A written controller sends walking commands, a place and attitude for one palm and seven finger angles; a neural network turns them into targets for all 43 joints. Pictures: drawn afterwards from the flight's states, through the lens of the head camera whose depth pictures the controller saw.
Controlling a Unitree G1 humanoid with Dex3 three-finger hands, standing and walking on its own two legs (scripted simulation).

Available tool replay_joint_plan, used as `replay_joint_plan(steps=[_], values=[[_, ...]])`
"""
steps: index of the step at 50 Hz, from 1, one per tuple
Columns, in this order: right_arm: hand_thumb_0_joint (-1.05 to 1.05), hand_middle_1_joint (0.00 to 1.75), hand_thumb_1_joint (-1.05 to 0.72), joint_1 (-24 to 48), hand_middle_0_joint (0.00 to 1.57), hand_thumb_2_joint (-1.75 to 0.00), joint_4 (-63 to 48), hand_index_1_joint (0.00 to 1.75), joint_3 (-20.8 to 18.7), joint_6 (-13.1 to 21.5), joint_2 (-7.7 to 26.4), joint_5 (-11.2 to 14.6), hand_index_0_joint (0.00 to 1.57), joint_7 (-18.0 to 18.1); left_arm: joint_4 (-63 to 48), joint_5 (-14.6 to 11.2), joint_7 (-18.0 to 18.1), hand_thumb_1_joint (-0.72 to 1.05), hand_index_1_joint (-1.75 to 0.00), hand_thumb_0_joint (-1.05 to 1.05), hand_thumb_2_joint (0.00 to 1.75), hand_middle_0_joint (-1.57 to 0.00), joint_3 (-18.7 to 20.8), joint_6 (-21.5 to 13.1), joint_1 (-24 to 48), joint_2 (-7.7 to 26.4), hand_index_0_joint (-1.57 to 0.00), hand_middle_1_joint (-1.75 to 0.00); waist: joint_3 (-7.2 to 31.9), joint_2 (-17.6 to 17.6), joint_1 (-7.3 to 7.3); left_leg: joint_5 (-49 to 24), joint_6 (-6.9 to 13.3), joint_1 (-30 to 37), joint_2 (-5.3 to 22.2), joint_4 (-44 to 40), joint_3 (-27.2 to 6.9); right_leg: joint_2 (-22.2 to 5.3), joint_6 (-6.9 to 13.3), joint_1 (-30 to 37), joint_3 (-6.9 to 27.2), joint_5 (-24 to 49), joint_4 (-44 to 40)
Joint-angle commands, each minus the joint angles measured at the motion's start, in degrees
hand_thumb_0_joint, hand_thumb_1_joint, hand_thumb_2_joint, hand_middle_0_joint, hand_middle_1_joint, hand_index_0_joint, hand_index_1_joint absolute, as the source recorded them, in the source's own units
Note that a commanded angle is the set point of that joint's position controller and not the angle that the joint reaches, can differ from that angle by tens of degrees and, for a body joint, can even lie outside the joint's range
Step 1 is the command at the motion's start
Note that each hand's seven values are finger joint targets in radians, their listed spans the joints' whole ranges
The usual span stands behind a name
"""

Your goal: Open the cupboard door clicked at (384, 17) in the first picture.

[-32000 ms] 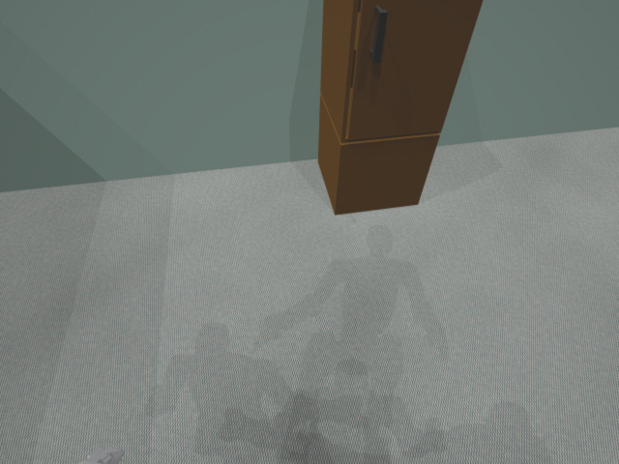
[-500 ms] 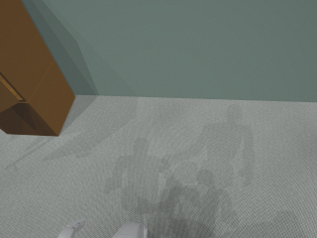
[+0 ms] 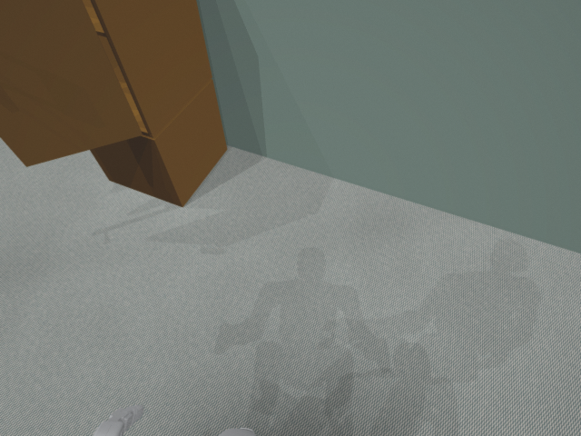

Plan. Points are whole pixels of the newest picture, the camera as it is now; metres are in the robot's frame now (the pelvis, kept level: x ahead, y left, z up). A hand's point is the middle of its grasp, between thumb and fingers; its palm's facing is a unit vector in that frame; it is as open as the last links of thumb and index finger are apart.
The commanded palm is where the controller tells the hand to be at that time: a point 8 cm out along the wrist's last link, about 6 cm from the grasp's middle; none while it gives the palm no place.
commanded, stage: turn to face it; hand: left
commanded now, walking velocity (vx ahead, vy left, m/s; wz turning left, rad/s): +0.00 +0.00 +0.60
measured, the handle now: out of the picture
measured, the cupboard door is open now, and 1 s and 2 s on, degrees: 47 47 47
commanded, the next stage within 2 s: take the last steps up to it in 0.64 s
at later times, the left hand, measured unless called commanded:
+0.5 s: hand out of the picture +0.00 +0.23 -0.17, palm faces +0.32 -0.92 -0.24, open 7.4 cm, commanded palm none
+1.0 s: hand out of the picture -0.04 +0.18 -0.17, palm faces +0.51 -0.85 -0.16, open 7.4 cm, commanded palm none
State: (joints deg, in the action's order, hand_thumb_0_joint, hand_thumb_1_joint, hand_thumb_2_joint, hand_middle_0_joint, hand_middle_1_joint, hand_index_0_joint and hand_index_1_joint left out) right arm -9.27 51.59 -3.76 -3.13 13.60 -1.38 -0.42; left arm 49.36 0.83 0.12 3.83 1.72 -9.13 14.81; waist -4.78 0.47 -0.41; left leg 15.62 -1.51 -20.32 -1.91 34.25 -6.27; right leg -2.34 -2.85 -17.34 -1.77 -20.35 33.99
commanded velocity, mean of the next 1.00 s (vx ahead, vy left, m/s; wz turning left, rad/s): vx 0.08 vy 0.04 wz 0.35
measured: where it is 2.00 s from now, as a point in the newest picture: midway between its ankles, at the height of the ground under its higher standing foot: (226, 409)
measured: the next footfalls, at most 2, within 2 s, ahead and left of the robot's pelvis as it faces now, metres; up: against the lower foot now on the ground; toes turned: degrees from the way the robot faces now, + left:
left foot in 0.34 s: +0.03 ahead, +0.12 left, +0.00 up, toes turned +17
right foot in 0.66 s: +0.10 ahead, -0.12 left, +0.00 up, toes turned +16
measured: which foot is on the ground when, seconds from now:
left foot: down 0.00-0.00, up 0.02-0.32, down 0.34-0.66, up 0.68-1.00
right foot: down 0.00-0.34, up 0.36-0.64, down 0.66-1.00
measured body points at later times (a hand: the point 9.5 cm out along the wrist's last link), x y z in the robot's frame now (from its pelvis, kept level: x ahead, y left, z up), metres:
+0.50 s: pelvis +0.01 +0.01 +0.01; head +0.06 +0.04 +0.45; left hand -0.01 +0.28 -0.15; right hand +0.19 -0.20 -0.12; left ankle -0.01 +0.11 -0.73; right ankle +0.02 -0.14 -0.66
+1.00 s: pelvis +0.04 +0.01 +0.01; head +0.06 +0.05 +0.46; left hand -0.06 +0.23 -0.15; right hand +0.23 -0.18 -0.12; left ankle +0.00 +0.10 -0.72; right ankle +0.06 -0.13 -0.73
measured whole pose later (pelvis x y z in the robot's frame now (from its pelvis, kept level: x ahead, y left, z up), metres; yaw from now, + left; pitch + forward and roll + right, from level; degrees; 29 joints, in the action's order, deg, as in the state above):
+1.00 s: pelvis +0.04 +0.01 +0.01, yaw +27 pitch +0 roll +1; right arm -9.4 56.1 -2.9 -1.9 12.0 -1.1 -2.0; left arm 57.3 1.7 -0.7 3.3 -1.0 -16.8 11.4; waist -3.6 -3.7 1.8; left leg 21.9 -1.6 -16.4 0.0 33.8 5.4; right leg -7.6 -3.1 -9.7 -8.6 -18.9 29.0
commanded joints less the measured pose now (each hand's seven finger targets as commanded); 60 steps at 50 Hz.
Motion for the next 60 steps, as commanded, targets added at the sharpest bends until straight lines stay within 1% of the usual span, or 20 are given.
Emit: replay_joint_plan(steps=[1, 5, 11, 14, 15, 16, 17, 18, 22, 30, 31, 33, 35, 38, 45, 49, 51, 52, 54, 60], values=[[0.0, 0.3, -0.9, 4.6, 0.2, -0.9, -7.0, 0.3, -2.5, 0.9, 7.2, 0.4, 0.2, -0.3, -2.8, 0.7, 1.7, 0.9, -0.3, 0.0, 0.9, -0.2, 2.6, -1.9, -6.5, 12.3, -0.2, -0.3, 6.5, -14.7, 3.34, 18.7, -0.3, -13.0, 0.4, 27.7, 2.8, -25.2, 13.0, 10.0, 21.1, 11.6, -19.3], [0.0, 0.3, -0.9, 4.2, 0.2, -0.9, -4.5, 0.3, -1.8, -0.1, 4.5, 0.7, 0.2, -1.2, -3.7, 0.4, 1.9, 0.9, -0.3, 0.0, 0.9, -0.2, 1.2, -2.2, -1.7, 6.8, -0.2, -0.3, 5.0, -13.7, 0.35, 11.4, -2.1, -12.1, 3.3, 30.9, 6.0, -16.3, 9.8, 10.5, 3.5, 30.9, -13.5], [0.0, 0.3, -0.9, 7.7, 0.2, -0.9, -5.2, 0.3, -0.6, 0.5, 2.2, 1.0, 0.2, -1.6, -1.3, 0.7, 1.6, 0.9, -0.3, 0.0, 0.9, -0.2, 2.1, -2.3, -6.8, 10.0, -0.2, -0.3, 6.2, -11.8, 3.2, 11.0, -1.6, -5.3, 2.2, 10.6, 11.6, -18.2, 9.5, 15.0, -0.1, 37.8, -9.7], [0.0, 0.3, -0.9, 3.2, 0.2, -0.9, -4.2, 0.3, -0.6, 1.2, 3.6, 0.8, 0.2, -1.2, -0.8, 0.3, 1.2, 0.9, -0.3, 0.0, 0.9, -0.2, 2.5, -2.1, -5.9, 10.2, -0.2, -0.3, 8.0, -10.8, 0.73, 1.5, -0.4, 5.0, 1.4, -3.0, 12.5, -17.0, 6.0, 11.1, -3.3, 34.7, -3.5], [0.0, 0.3, -0.9, 0.0, 0.2, -0.9, -3.4, 0.3, -1.2, 1.6, 5.7, 0.6, 0.2, -1.2, -1.0, 0.0, 1.0, 0.9, -0.3, 0.0, 0.9, -0.2, 2.3, -1.9, -4.9, 9.5, -0.2, -0.3, 9.4, -5.6, -1.39, -6.4, 0.8, 12.9, 3.6, -9.3, 9.8, -15.7, 3.2, 5.5, -5.5, 29.2, 3.2], [0.0, 0.3, -0.9, -3.8, 0.2, -0.9, -3.1, 0.3, -2.6, 2.1, 12.1, -0.1, 0.2, -0.7, -2.7, -0.6, 0.6, 0.9, -0.3, 0.0, 0.9, -0.2, 1.9, -1.4, -5.2, 6.0, -0.2, -0.3, 11.9, 11.0, -3.14, -23.3, 7.6, 22.3, 17.7, -11.0, -9.0, -8.4, -1.4, -8.4, -9.0, 5.0, 15.3], [0.0, 0.3, -0.9, -7.5, 0.2, -0.9, -2.3, 0.3, -3.4, 1.7, 16.0, 0.0, 0.2, 0.0, -5.0, -0.3, 0.7, 0.9, -0.3, 0.0, 0.9, -0.2, 0.4, -1.0, -1.3, 3.9, -0.2, -0.3, 11.2, 16.2, -5.12, -37.1, 15.6, 21.3, 27.1, -13.1, -18.4, -4.6, -2.3, -15.0, -4.4, -19.3, 25.0], [0.0, 0.3, -0.9, -8.0, 0.2, -0.9, -2.1, 0.3, -3.2, 1.8, 15.7, -0.2, 0.2, 0.6, -5.3, 0.1, 0.9, 0.9, -0.3, 0.0, 0.9, -0.2, 0.7, -0.4, 1.1, 5.2, -0.2, -0.3, 10.6, 8.1, -5.19, -29.5, 16.6, 18.6, 26.4, -13.1, -17.8, -4.6, -1.6, -16.1, -0.4, -16.9, 30.4], [0.0, 0.3, -0.9, -0.1, 0.2, -0.9, -3.2, 0.3, -1.4, 2.5, 10.1, -0.3, 0.2, 1.8, -0.9, 0.0, 0.3, 0.9, -0.3, 0.0, 0.9, -0.2, 0.9, 0.2, -1.0, 3.6, -0.2, -0.3, 7.7, 8.4, -0.57, -25.6, 11.6, 11.4, 16.9, -13.5, -6.9, -3.8, -1.6, -12.5, 1.5, -6.4, 28.9], [0.0, 0.3, -0.9, 1.3, 0.2, -0.9, -1.5, 0.3, -1.5, 1.9, 9.6, 0.1, 0.2, 1.4, 1.5, -0.3, 0.3, 0.9, -0.3, 0.0, 0.9, -0.2, 0.4, -0.7, -5.8, 2.8, -0.2, -0.3, 7.8, 7.6, 1.62, -19.5, 8.7, 4.5, 13.1, -10.3, -5.6, 1.1, -0.4, 6.1, -2.4, 2.5, 0.6], [0.0, 0.3, -0.9, 1.8, 0.2, -0.9, -1.7, 0.3, -1.3, 1.8, 8.7, 0.4, 0.2, 1.3, 2.1, -0.3, 0.5, 0.9, -0.3, 0.0, 0.9, -0.2, 0.6, -1.1, -7.5, 3.5, -0.2, -0.3, 7.6, 5.7, 2.49, -14.8, 6.7, 1.9, 11.1, -7.8, -4.8, 0.0, -0.1, 10.7, -1.8, 7.2, -7.1], [0.0, 0.3, -0.9, 0.8, 0.2, -0.9, -3.0, 0.3, -0.4, 1.7, 3.2, 1.1, 0.2, 0.5, 2.1, 0.8, 1.1, 0.9, -0.3, 0.0, 0.9, -0.2, 1.9, -2.0, -8.0, 11.2, -0.2, -0.3, 5.7, -16.9, 2.46, 12.3, 0.0, -8.7, -1.0, 9.0, 6.6, -19.9, 8.4, 13.8, 19.3, 11.3, -19.0], [0.0, 0.3, -0.9, 3.0, 0.2, -0.9, -3.2, 0.3, -1.1, 0.7, 4.0, 0.7, 0.2, 0.5, 1.2, 0.8, 1.7, 0.9, -0.3, 0.0, 0.9, -0.2, 1.9, -2.1, -6.3, 9.9, -0.2, -0.3, 5.4, -18.0, 2.62, 18.1, 0.6, -8.5, 1.1, 26.2, 3.8, -21.5, 13.0, 7.1, 19.5, 16.0, -18.8], [0.0, 0.3, -0.9, 1.9, 0.2, -0.9, -0.5, 0.3, -0.5, 0.7, 3.0, 0.8, 0.2, 0.1, 1.2, 0.5, 1.5, 0.9, -0.3, 0.0, 0.9, -0.2, 0.8, -2.6, -4.9, 6.8, -0.2, -0.3, 4.0, -12.3, 1.43, 12.7, -0.6, -9.0, 2.3, 27.1, 5.4, -15.9, 10.9, 10.1, 8.0, 29.5, -14.9], [0.0, 0.3, -0.9, 6.3, 0.2, -0.9, -1.4, 0.3, 0.1, 2.3, 1.4, 0.7, 0.2, -1.6, 5.2, 1.0, 0.5, 0.9, -0.3, 0.0, 0.9, -0.2, 2.5, -3.9, -11.0, 9.5, -0.2, -0.3, 3.1, -10.9, 4.83, 11.2, -0.4, -6.5, 3.2, 8.1, 10.1, -19.7, 10.7, 14.8, 8.0, 11.0, -18.2], [0.0, 0.3, -0.9, -3.5, 0.2, -0.9, 1.4, 0.3, 0.0, 3.5, 3.2, 0.4, 0.2, -1.0, 5.1, 0.2, -0.3, 0.9, -0.3, 0.0, 0.9, -0.2, 2.7, -3.4, -6.5, 8.8, -0.2, -0.3, 5.0, -5.2, -0.76, 1.3, 1.1, 14.9, 1.2, -10.6, 13.1, -14.5, 5.2, 1.5, -0.5, 4.2, -8.7], [0.0, 0.3, -0.9, -15.6, 0.2, -0.9, 3.5, 0.3, -2.3, 3.7, 12.8, -0.7, 0.2, 0.4, 0.8, -0.1, -1.1, 0.9, -0.3, 0.0, 0.9, -0.2, 1.2, -2.9, -1.5, 2.3, -0.2, -0.3, 6.3, 20.0, -6.37, 6.4, 12.8, 27.2, 22.6, -20.3, -17.3, -2.3, -0.1, -20.7, -9.4, -15.3, 21.0], [0.0, 0.3, -0.9, -17.1, 0.2, -0.9, 4.5, 0.3, -1.9, 3.6, 12.0, -0.7, 0.2, 0.8, -0.2, 0.5, -0.7, 0.9, -0.3, 0.0, 0.9, -0.2, 0.9, -2.8, 3.5, 2.8, -0.2, -0.3, 4.4, 14.0, -7.24, 9.8, 16.3, 22.1, 24.4, -22.2, -19.8, -3.5, 1.6, -23.6, -2.7, -15.6, 29.9], [0.0, 0.3, -0.9, -12.5, 0.2, -0.9, 3.1, 0.3, -0.7, 4.6, 8.3, -0.4, 0.2, 1.6, 1.2, 0.5, -1.2, 0.9, -0.3, 0.0, 0.9, -0.2, 0.8, -3.0, 4.0, 2.0, -0.2, -0.3, 1.4, 8.9, -3.73, 7.5, 15.2, 16.8, 20.5, -23.1, -15.4, -5.8, 2.1, -25.2, 0.9, -6.2, 35.1], [0.0, 0.3, -0.9, -12.1, 0.2, -0.9, 5.4, 0.3, 0.8, 6.5, 5.2, 0.2, 0.2, 1.7, 4.7, 0.5, -1.5, 0.9, -0.3, 0.0, 0.9, -0.2, -0.1, -2.5, 0.3, 0.8, -0.2, -0.3, 3.1, 4.5, -0.27, -19.4, 13.1, 19.1, 14.4, -21.9, -0.9, -4.8, 1.0, -18.3, -2.0, 2.8, 24.3]])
